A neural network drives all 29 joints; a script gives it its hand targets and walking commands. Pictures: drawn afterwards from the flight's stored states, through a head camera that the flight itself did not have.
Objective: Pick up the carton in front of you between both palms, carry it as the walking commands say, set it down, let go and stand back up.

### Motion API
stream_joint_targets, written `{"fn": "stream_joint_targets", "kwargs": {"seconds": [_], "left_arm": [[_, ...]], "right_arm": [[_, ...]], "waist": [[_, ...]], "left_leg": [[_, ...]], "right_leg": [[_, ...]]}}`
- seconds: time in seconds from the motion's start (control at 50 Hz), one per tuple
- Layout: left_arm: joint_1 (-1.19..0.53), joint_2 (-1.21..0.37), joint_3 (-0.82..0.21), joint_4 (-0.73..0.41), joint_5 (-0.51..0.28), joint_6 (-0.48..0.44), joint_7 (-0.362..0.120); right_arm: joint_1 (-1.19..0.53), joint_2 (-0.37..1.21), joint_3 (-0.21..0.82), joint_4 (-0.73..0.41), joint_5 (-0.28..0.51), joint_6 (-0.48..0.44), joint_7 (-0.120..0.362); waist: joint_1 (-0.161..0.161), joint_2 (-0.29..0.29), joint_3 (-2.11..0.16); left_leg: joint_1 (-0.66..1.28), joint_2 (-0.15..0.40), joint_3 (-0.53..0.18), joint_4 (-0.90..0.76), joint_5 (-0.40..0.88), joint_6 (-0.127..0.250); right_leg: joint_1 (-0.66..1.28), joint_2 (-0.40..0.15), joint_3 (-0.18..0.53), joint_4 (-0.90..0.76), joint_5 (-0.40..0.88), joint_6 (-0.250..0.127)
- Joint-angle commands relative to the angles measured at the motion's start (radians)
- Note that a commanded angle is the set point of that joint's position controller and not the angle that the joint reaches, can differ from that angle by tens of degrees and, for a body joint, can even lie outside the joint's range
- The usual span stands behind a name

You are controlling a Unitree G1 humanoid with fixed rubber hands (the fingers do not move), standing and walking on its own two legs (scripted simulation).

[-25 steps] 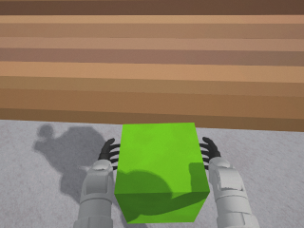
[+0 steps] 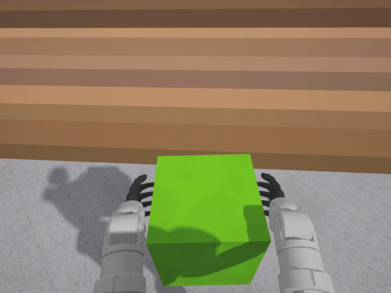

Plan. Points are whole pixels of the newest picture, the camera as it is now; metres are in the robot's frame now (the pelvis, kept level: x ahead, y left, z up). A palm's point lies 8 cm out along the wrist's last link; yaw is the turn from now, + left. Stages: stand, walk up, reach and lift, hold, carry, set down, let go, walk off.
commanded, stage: hold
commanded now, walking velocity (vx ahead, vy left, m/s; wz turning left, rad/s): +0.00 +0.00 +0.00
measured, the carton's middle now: (205, 222) +0.30 +0.00 -0.02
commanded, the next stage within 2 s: carry in 0.56 s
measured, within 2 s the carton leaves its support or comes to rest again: neither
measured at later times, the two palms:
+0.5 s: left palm (134, 206) +0.29 +0.15 +0.05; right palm (276, 203) +0.29 -0.15 +0.05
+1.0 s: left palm (135, 162) +0.39 +0.16 +0.09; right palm (264, 161) +0.38 -0.14 +0.09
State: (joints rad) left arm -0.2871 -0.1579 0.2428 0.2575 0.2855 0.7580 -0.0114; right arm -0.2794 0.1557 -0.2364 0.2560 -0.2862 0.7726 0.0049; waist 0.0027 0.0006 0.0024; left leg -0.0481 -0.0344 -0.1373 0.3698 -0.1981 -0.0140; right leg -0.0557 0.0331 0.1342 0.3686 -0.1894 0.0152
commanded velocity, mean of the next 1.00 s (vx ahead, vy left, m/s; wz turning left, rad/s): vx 0.24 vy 0.00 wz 0.00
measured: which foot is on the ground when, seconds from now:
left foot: down 0.00-0.94, up 0.96-1.00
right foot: down 0.00-0.78, up 0.80-0.90, down 0.92-1.00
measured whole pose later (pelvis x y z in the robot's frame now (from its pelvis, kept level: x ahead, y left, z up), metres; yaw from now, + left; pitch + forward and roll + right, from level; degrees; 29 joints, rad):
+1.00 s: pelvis +0.12 +0.01 -0.01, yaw +2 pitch +6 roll -1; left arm -0.11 -0.13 0.06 -0.32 0.10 1.05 0.09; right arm -0.06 0.13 -0.09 -0.38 -0.09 1.07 -0.10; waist -0.01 0.02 -0.18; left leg -0.31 0.06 0.05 0.76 -0.48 0.00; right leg -0.29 -0.02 -0.17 0.51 -0.29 -0.03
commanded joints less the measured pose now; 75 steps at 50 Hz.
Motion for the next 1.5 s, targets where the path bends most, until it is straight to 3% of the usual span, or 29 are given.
{"fn": "stream_joint_targets", "kwargs": {"seconds": [0.0, 0.52, 0.54, 0.6, 0.66, 0.7, 0.74, 0.78, 0.8, 0.82, 0.86, 0.9, 0.92, 0.94, 0.96, 0.98, 1.02, 1.06, 1.12, 1.16, 1.18, 1.2, 1.22, 1.24, 1.26, 1.28, 1.32, 1.38, 1.48], "left_arm": [[-0.512, -0.936, -0.544, -0.005, -0.261, -0.028, -0.243], [-0.455, -0.919, -0.547, -0.031, -0.263, -0.024, -0.239], [-0.474, -0.921, -0.558, -0.039, -0.275, -0.02, -0.238], [-0.479, -0.931, -0.611, -0.115, -0.305, -0.014, -0.225], [-0.459, -0.932, -0.684, -0.218, -0.347, 0.012, -0.201], [-0.435, -0.925, -0.742, -0.308, -0.374, 0.047, -0.18], [-0.429, -0.909, -0.782, -0.398, -0.395, 0.093, -0.157], [-0.421, -0.889, -0.81, -0.47, -0.419, 0.145, -0.138], [-0.416, -0.871, -0.834, -0.505, -0.435, 0.17, -0.131], [-0.405, -0.861, -0.852, -0.531, -0.453, 0.191, -0.123], [-0.343, -0.858, -0.861, -0.577, -0.477, 0.23, -0.098], [-0.239, -0.85, -0.846, -0.627, -0.477, 0.269, -0.062], [-0.174, -0.84, -0.829, -0.64, -0.466, 0.29, -0.042], [-0.126, -0.818, -0.791, -0.644, -0.437, 0.303, -0.016], [-0.089, -0.807, -0.762, -0.651, -0.416, 0.321, 0.011], [-0.076, -0.797, -0.741, -0.699, -0.406, 0.336, 0.033], [-0.074, -0.806, -0.745, -0.797, -0.421, 0.358, 0.065], [-0.1, -0.8, -0.759, -0.874, -0.447, 0.368, 0.088], [-0.059, -0.698, -0.755, -0.915, -0.469, 0.374, 0.131], [-0.03, -0.621, -0.737, -0.923, -0.475, 0.38, 0.16], [-0.022, -0.588, -0.728, -0.926, -0.478, 0.383, 0.173], [-0.019, -0.554, -0.717, -0.923, -0.48, 0.386, 0.184], [-0.039, -0.523, -0.706, -0.942, -0.486, 0.395, 0.192], [-0.058, -0.512, -0.711, -0.947, -0.501, 0.401, 0.197], [-0.055, -0.528, -0.716, -0.929, -0.509, 0.404, 0.198], [-0.052, -0.549, -0.704, -0.907, -0.506, 0.403, 0.195], [-0.022, -0.616, -0.685, -0.853, -0.485, 0.389, 0.189], [0.044, -0.658, -0.675, -0.816, -0.427, 0.367, 0.183], [0.106, -0.659, -0.7, -0.832, -0.379, 0.355, 0.164]], "right_arm": [[-0.561, 0.924, 0.551, -0.042, 0.275, -0.047, 0.249], [-0.497, 0.919, 0.555, -0.065, 0.278, -0.04, 0.238], [-0.521, 0.924, 0.565, -0.076, 0.287, -0.04, 0.236], [-0.529, 0.928, 0.617, -0.147, 0.323, -0.033, 0.229], [-0.54, 0.936, 0.705, -0.252, 0.377, -0.007, 0.215], [-0.527, 0.936, 0.766, -0.336, 0.416, 0.027, 0.201], [-0.523, 0.924, 0.799, -0.411, 0.442, 0.07, 0.184], [-0.435, 0.889, 0.798, -0.439, 0.44, 0.115, 0.157], [-0.388, 0.873, 0.791, -0.463, 0.431, 0.137, 0.137], [-0.358, 0.86, 0.787, -0.505, 0.421, 0.16, 0.118], [-0.309, 0.843, 0.789, -0.589, 0.419, 0.204, 0.079], [-0.23, 0.829, 0.8, -0.663, 0.434, 0.247, 0.047], [-0.2, 0.811, 0.801, -0.692, 0.439, 0.269, 0.031], [-0.221, 0.796, 0.802, -0.746, 0.448, 0.294, 0.019], [-0.235, 0.776, 0.811, -0.776, 0.473, 0.32, 0.007], [-0.234, 0.778, 0.823, -0.803, 0.494, 0.334, -0.006], [-0.177, 0.795, 0.808, -0.838, 0.508, 0.35, -0.03], [-0.139, 0.799, 0.778, -0.865, 0.501, 0.354, -0.059], [-0.046, 0.705, 0.706, -0.87, 0.453, 0.353, -0.127], [0.006, 0.633, 0.655, -0.865, 0.42, 0.353, -0.17], [0.029, 0.599, 0.631, -0.854, 0.409, 0.354, -0.188], [0.046, 0.572, 0.611, -0.849, 0.403, 0.358, -0.202], [0.047, 0.536, 0.592, -0.845, 0.398, 0.358, -0.217], [0.025, 0.539, 0.593, -0.843, 0.411, 0.362, -0.226], [0.002, 0.554, 0.602, -0.867, 0.432, 0.365, -0.225], [-0.021, 0.583, 0.619, -0.875, 0.445, 0.362, -0.221], [-0.071, 0.624, 0.662, -0.891, 0.468, 0.352, -0.204], [-0.061, 0.646, 0.719, -0.908, 0.488, 0.342, -0.171], [-0.011, 0.632, 0.769, -0.917, 0.509, 0.341, -0.117]], "waist": [[0.001, 0.004, -0.204], [-0.001, 0.0, -0.22], [-0.001, -0.017, -0.209], [-0.001, -0.034, -0.191], [0.003, -0.105, -0.24], [0.002, -0.137, -0.294], [0.0, -0.051, -0.277], [-0.02, 0.255, -0.236], [-0.025, 0.282, -0.188], [-0.032, 0.227, -0.189], [-0.028, 0.149, -0.274], [-0.015, 0.108, -0.353], [0.003, 0.051, -0.395], [0.022, -0.202, -0.385], [0.026, -0.307, -0.323], [0.027, -0.216, -0.277], [0.033, -0.089, -0.273], [0.025, -0.106, -0.269], [0.021, -0.157, -0.25], [0.003, -0.129, -0.264], [-0.006, -0.096, -0.295], [-0.019, -0.047, -0.336], [-0.039, 0.182, -0.338], [-0.037, 0.284, -0.317], [-0.032, 0.189, -0.302], [-0.032, 0.11, -0.291], [-0.024, 0.016, -0.289], [-0.021, 0.067, -0.264], [-0.022, 0.118, -0.197]], "left_leg": [[0.003, -0.06, 0.073, -0.06, 0.083, -0.006], [0.031, -0.065, 0.072, -0.061, 0.182, -0.007], [-0.103, 0.116, 0.046, 0.03, 0.054, 0.009], [-0.236, 0.071, 0.029, 0.031, -0.467, 0.019], [-0.284, 0.039, 0.142, 0.193, -0.252, 0.004], [-0.255, 0.021, 0.191, 0.151, -0.22, 0.009], [-0.139, 0.073, 0.129, 0.037, -0.282, 0.025], [0.025, 0.304, -0.232, -0.114, -0.33, 0.128], [0.079, 0.357, -0.317, -0.124, -0.17, 0.189], [0.095, 0.36, -0.288, -0.097, -0.007, 0.211], [0.095, 0.309, -0.117, -0.025, 0.153, 0.179], [-0.093, 0.217, 0.085, 0.091, 0.073, 0.103], [-0.298, 0.179, 0.152, 0.206, 0.001, 0.063], [-0.546, 0.094, 0.273, 0.453, -0.128, 0.011], [-0.766, 0.054, 0.261, 0.553, -0.329, 0.012], [-0.833, 0.093, 0.209, 0.606, -0.411, 0.026], [-0.845, 0.13, 0.198, 0.562, -0.38, 0.024], [-0.723, 0.116, 0.244, 0.397, -0.245, 0.016], [-0.484, 0.063, 0.328, 0.225, -0.073, 0.009], [-0.219, 0.021, 0.398, 0.121, 0.059, 0.019], [-0.054, 0.0, 0.435, 0.111, 0.034, 0.026], [0.135, 0.059, 0.363, 0.119, -0.028, 0.043], [0.196, 0.318, -0.106, -0.084, -0.278, 0.126], [0.253, 0.475, -0.411, -0.169, -0.22, 0.242], [0.215, 0.491, -0.389, -0.159, -0.147, 0.268], [0.15, 0.459, -0.311, -0.146, -0.036, 0.256], [0.061, 0.419, -0.159, -0.168, -0.02, 0.203], [0.013, 0.35, 0.031, -0.219, 0.035, 0.147], [0.083, 0.282, 0.183, -0.2, 0.28, 0.129]], "right_leg": [[0.036, 0.062, -0.075, -0.053, 0.077, 0.003], [0.069, 0.065, -0.068, -0.054, 0.18, 0.007], [-0.053, -0.114, -0.054, 0.039, 0.04, -0.01], [-0.169, -0.114, 0.034, -0.042, -0.536, -0.042], [-0.141, -0.189, 0.095, -0.072, -0.451, -0.086], [-0.143, -0.207, 0.088, -0.064, -0.434, -0.107], [-0.276, -0.156, -0.017, 0.045, -0.43, -0.079], [-0.552, -0.046, -0.223, 0.392, -0.294, -0.005], [-0.666, -0.054, -0.241, 0.372, -0.339, -0.002], [-0.667, -0.065, -0.239, 0.345, -0.367, -0.007], [-0.517, -0.033, -0.285, 0.186, -0.248, -0.012], [-0.144, -0.015, -0.331, 0.017, -0.061, -0.015], [0.124, -0.095, -0.227, -0.021, -0.061, -0.042], [0.262, -0.321, 0.119, -0.1, -0.126, -0.134], [0.336, -0.454, 0.331, -0.099, 0.047, -0.24], [0.322, -0.483, 0.324, -0.088, 0.168, -0.28], [0.3, -0.445, 0.199, -0.109, 0.17, -0.24], [0.217, -0.364, 0.03, -0.131, 0.148, -0.17], [0.055, -0.305, -0.14, -0.124, 0.133, -0.123], [-0.098, -0.266, -0.233, -0.02, 0.14, -0.086], [-0.176, -0.231, -0.292, 0.091, 0.17, -0.065], [-0.3, -0.199, -0.337, 0.242, 0.14, -0.033], [-0.481, -0.097, -0.371, 0.543, -0.044, 0.02], [-0.673, -0.037, -0.274, 0.737, -0.324, 0.014], [-0.718, -0.113, -0.179, 0.867, -0.332, -0.015], [-0.711, -0.154, -0.159, 0.893, -0.292, -0.033], [-0.673, -0.202, -0.14, 0.811, -0.165, -0.041], [-0.601, -0.165, -0.204, 0.618, -0.06, -0.023], [-0.612, -0.114, -0.291, 0.325, 0.07, -0.013]]}}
